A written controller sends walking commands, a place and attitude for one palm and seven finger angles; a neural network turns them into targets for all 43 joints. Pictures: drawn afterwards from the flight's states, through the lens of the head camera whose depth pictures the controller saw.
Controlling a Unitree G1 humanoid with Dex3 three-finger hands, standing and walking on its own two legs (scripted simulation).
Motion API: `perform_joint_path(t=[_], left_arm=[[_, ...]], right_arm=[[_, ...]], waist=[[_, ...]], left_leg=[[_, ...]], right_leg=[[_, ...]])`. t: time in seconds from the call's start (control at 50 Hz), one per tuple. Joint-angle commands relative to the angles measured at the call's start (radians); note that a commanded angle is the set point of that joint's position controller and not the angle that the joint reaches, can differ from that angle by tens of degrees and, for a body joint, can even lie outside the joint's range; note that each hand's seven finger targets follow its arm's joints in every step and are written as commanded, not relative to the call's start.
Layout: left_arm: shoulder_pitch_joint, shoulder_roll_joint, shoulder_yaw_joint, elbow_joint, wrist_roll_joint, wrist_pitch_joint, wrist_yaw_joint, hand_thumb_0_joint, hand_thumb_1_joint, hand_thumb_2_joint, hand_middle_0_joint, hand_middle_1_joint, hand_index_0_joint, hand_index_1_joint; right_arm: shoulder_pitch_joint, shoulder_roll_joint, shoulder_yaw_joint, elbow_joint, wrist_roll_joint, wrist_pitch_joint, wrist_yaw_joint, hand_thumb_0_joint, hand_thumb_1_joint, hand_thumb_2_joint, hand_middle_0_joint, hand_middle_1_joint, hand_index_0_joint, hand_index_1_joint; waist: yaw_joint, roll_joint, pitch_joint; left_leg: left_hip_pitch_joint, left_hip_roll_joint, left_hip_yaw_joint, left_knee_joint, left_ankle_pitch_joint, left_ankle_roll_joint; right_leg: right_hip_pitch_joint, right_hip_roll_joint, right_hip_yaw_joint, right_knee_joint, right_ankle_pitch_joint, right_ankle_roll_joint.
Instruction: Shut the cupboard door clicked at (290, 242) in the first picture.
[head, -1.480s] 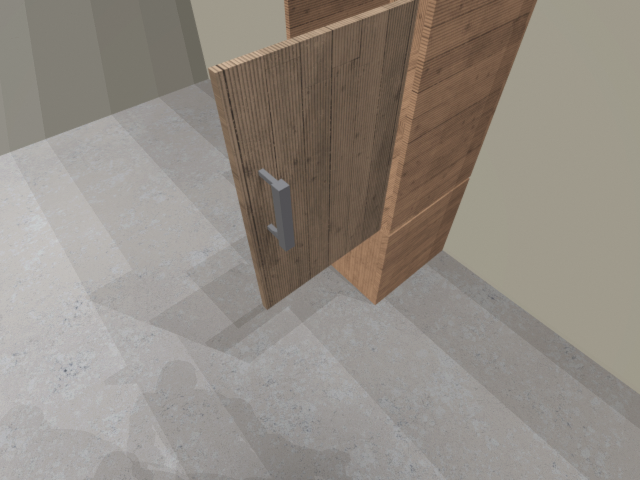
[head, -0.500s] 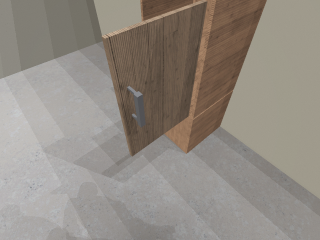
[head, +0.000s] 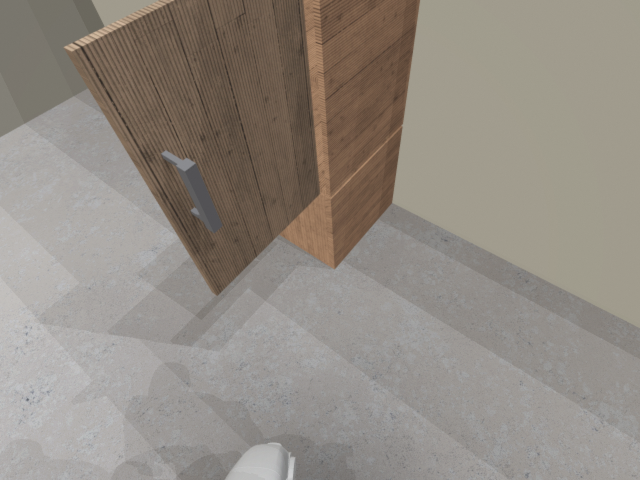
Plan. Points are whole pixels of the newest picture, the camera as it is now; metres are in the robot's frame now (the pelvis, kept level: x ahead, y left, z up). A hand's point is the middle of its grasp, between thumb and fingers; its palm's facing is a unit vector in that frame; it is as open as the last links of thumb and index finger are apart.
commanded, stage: walk to a spot facing it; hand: left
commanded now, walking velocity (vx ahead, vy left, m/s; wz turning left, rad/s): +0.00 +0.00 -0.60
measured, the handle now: (192, 193) +0.52 +0.26 +0.00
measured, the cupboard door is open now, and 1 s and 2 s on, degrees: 90 90 90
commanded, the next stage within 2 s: none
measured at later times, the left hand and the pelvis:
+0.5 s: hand out of the picture +0.13 +0.22 -0.16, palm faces -0.19 -0.95 -0.25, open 7.4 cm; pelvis -0.01 +0.02 +0.01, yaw -16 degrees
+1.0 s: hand (267, 424) +0.20 +0.11 -0.15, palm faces -0.56 -0.81 -0.18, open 7.4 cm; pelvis -0.01 +0.01 +0.01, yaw -35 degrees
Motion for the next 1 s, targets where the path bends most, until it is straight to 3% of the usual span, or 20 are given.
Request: perform_joint_path(t=[0.0,0.18,0.28,0.32,0.34,0.36,0.42,0.52,0.54,0.56,0.58,0.6,0.64,0.74,0.76,0.78,0.8,0.84,0.9,0.98], left_arm=[[0.051,0.191,0.049,-0.067,0.003,-0.032,0.029,0.0,0.9,0.9,-0.2,-0.3,-0.2,-0.3],[0.092,0.215,0.066,-0.075,0.009,-0.021,0.024,0.0,0.9,0.9,-0.2,-0.3,-0.2,-0.3],[-0.013,0.213,0.062,-0.109,0.003,-0.012,0.018,0.0,0.9,0.9,-0.2,-0.3,-0.2,-0.3],[-0.004,0.126,0.039,-0.151,-0.013,-0.011,-0.004,0.0,0.9,0.9,-0.2,-0.3,-0.2,-0.3],[-0.046,0.165,0.047,-0.179,0.002,-0.018,-0.014,0.0,0.9,0.9,-0.2,-0.3,-0.2,-0.3],[-0.059,0.165,0.053,-0.188,0.015,-0.021,-0.027,0.0,0.9,0.9,-0.2,-0.3,-0.2,-0.3],[-0.078,0.141,0.047,-0.164,0.001,-0.008,-0.037,0.0,0.9,0.9,-0.2,-0.3,-0.2,-0.3],[-0.032,0.137,0.036,-0.153,-0.003,-0.018,-0.053,0.0,0.9,0.9,-0.2,-0.3,-0.2,-0.3],[0.038,0.174,0.046,-0.137,-0.002,-0.024,-0.05,0.0,0.9,0.9,-0.2,-0.3,-0.2,-0.3],[0.082,0.292,0.068,-0.124,0.011,-0.032,-0.034,0.0,0.9,0.9,-0.2,-0.3,-0.2,-0.3],[0.134,0.353,0.075,-0.117,0.001,-0.028,-0.017,0.0,0.9,0.9,-0.2,-0.3,-0.2,-0.3],[0.088,0.365,0.074,-0.133,0.005,-0.015,-0.013,0.0,0.9,0.9,-0.2,-0.3,-0.2,-0.3],[-0.036,0.287,0.065,-0.161,0.015,-0.009,0.005,0.0,0.9,0.9,-0.2,-0.3,-0.2,-0.3],[-0.136,0.263,0.05,-0.178,0.006,-0.001,-0.003,0.0,0.9,0.9,-0.2,-0.3,-0.2,-0.3],[-0.15,0.233,0.042,-0.186,-0.001,0.007,-0.006,0.0,0.9,0.9,-0.2,-0.3,-0.2,-0.3],[-0.134,0.159,0.024,-0.206,-0.011,0.016,-0.016,0.0,0.9,0.9,-0.2,-0.3,-0.2,-0.3],[-0.154,0.166,0.021,-0.228,-0.008,0.011,-0.024,0.0,0.9,0.9,-0.2,-0.3,-0.2,-0.3],[-0.158,0.177,0.039,-0.197,0.008,0.002,-0.038,0.0,0.9,0.9,-0.2,-0.3,-0.2,-0.3],[-0.146,0.116,0.025,-0.179,-0.002,0.007,-0.054,0.0,0.9,0.9,-0.2,-0.3,-0.2,-0.3],[-0.184,0.095,0.014,-0.181,-0.001,-0.011,-0.065,0.0,0.9,0.9,-0.2,-0.3,-0.2,-0.3]], right_arm=[[-0.053,-0.056,-0.013,-0.109,0.004,-0.034,-0.005,0.0,-0.9,-0.9,0.2,0.3,0.2,0.3],[-0.122,-0.056,-0.01,-0.167,0.017,-0.041,-0.012,0.0,-0.9,-0.9,0.2,0.3,0.2,0.3],[0.017,-0.072,-0.009,-0.144,0.023,-0.057,-0.019,0.0,-0.9,-0.9,0.2,0.3,0.2,0.3],[0.063,-0.227,-0.034,-0.153,-0.005,-0.073,-0.023,0.0,-0.9,-0.9,0.2,0.3,0.2,0.3],[0.069,-0.241,-0.033,-0.168,-0.013,-0.068,-0.028,0.0,-0.9,-0.9,0.2,0.3,0.2,0.3],[0.045,-0.237,-0.03,-0.185,-0.023,-0.074,-0.028,0.0,-0.9,-0.9,0.2,0.3,0.2,0.3],[-0.002,-0.167,-0.013,-0.193,-0.025,-0.073,-0.022,0.0,-0.9,-0.9,0.2,0.3,0.2,0.3],[0.035,-0.22,-0.035,-0.184,-0.015,-0.059,-0.009,0.0,-0.9,-0.9,0.2,0.3,0.2,0.3],[0.019,-0.21,-0.034,-0.197,-0.01,-0.056,-0.004,0.0,-0.9,-0.9,0.2,0.3,0.2,0.3],[0.024,-0.136,-0.023,-0.224,0.004,-0.054,0.003,0.0,-0.9,-0.9,0.2,0.3,0.2,0.3],[-0.028,-0.118,-0.008,-0.259,0.012,-0.046,-0.002,0.0,-0.9,-0.9,0.2,0.3,0.2,0.3],[-0.03,-0.116,-0.005,-0.268,0.012,-0.047,0.003,0.0,-0.9,-0.9,0.2,0.3,0.2,0.3],[-0.003,-0.121,-0.007,-0.223,0.008,-0.044,-0.005,0.0,-0.9,-0.9,0.2,0.3,0.2,0.3],[0.162,-0.078,0.007,-0.145,0.007,-0.051,0.004,0.0,-0.9,-0.9,0.2,0.3,0.2,0.3],[0.206,-0.115,0.0,-0.134,0.005,-0.058,0.0,0.0,-0.9,-0.9,0.2,0.3,0.2,0.3],[0.222,-0.218,-0.018,-0.138,-0.014,-0.069,-0.003,0.0,-0.9,-0.9,0.2,0.3,0.2,0.3],[0.214,-0.276,-0.025,-0.162,-0.019,-0.078,-0.01,0.0,-0.9,-0.9,0.2,0.3,0.2,0.3],[0.147,-0.245,-0.016,-0.166,-0.024,-0.092,-0.008,0.0,-0.9,-0.9,0.2,0.3,0.2,0.3],[0.099,-0.197,-0.006,-0.17,-0.024,-0.085,-0.01,0.0,-0.9,-0.9,0.2,0.3,0.2,0.3],[0.197,-0.216,-0.018,-0.123,-0.025,-0.081,0.004,0.0,-0.9,-0.9,0.2,0.3,0.2,0.3]], waist=[[0.007,-0.138,-0.157],[0.037,-0.197,-0.17],[-0.044,-0.164,-0.202],[-0.047,0.283,-0.199],[-0.053,0.209,-0.156],[-0.034,0.072,-0.14],[-0.006,0.205,-0.131],[0.0,0.149,-0.175],[0.036,0.078,-0.18],[0.05,-0.262,-0.199],[0.097,-0.373,-0.215],[0.073,-0.219,-0.167],[0.02,-0.355,-0.178],[-0.07,-0.153,-0.174],[-0.093,-0.091,-0.162],[-0.089,0.215,-0.127],[-0.082,0.272,-0.117],[-0.038,0.118,-0.121],[-0.022,0.162,-0.13],[-0.072,0.176,-0.174]], left_leg=[[-0.098,0.012,-0.04,0.043,0.016,-0.023],[-0.026,-0.031,-0.049,-0.182,-0.007,-0.016],[0.298,-0.028,-0.051,-0.571,0.173,0.002],[0.527,0.381,-0.436,-0.781,0.314,0.159],[0.382,0.495,-0.479,-0.771,0.399,0.259],[0.301,0.468,-0.438,-0.747,0.487,0.285],[0.31,0.287,-0.132,-0.633,0.789,0.187],[0.239,0.23,-0.001,-0.467,0.661,0.088],[0.147,0.192,0.037,-0.349,0.518,0.046],[-0.072,0.063,0.139,-0.106,0.147,-0.024],[-0.124,0.023,0.045,0.077,-0.248,-0.03],[-0.107,0.05,-0.01,0.102,-0.216,-0.012],[-0.083,0.059,-0.014,0.089,-0.129,-0.019],[0.255,-0.008,0.069,-0.401,0.119,-0.02],[0.355,0.038,0.007,-0.561,0.122,0.001],[0.372,0.28,-0.305,-0.769,-0.017,0.089],[0.258,0.482,-0.495,-0.86,-0.004,0.197],[0.216,0.418,-0.357,-0.791,0.246,0.219],[0.264,0.298,-0.048,-0.698,0.471,0.15],[0.325,0.315,0.016,-0.675,0.296,0.129]], right_leg=[[0.196,-0.27,0.335,-0.217,0.675,-0.118],[0.218,-0.238,0.44,-0.209,0.715,-0.125],[-0.002,-0.162,0.43,-0.142,0.531,-0.034],[-0.353,0.046,0.148,0.159,-0.179,0.086],[-0.345,-0.008,0.045,0.377,-0.284,0.12],[-0.342,-0.042,0.033,0.502,-0.245,0.131],[-0.313,-0.074,-0.013,0.492,-0.182,0.137],[0.017,-0.015,-0.154,0.014,0.048,0.102],[0.149,-0.049,-0.113,-0.113,0.212,0.083],[0.295,-0.294,0.257,-0.224,0.498,-0.013],[0.23,-0.471,0.451,-0.27,0.661,-0.144],[0.142,-0.447,0.393,-0.231,0.54,-0.18],[0.08,-0.333,0.323,-0.207,0.464,-0.143],[-0.145,-0.224,0.265,-0.154,0.243,-0.051],[-0.26,-0.168,0.229,-0.102,0.083,-0.002],[-0.399,-0.024,0.096,0.132,-0.15,0.066],[-0.366,-0.027,-0.004,0.377,-0.258,0.103],[-0.338,-0.072,0.015,0.583,-0.18,0.113],[-0.263,-0.101,-0.075,0.423,-0.133,0.129],[-0.127,-0.064,-0.162,0.119,-0.161,0.104]])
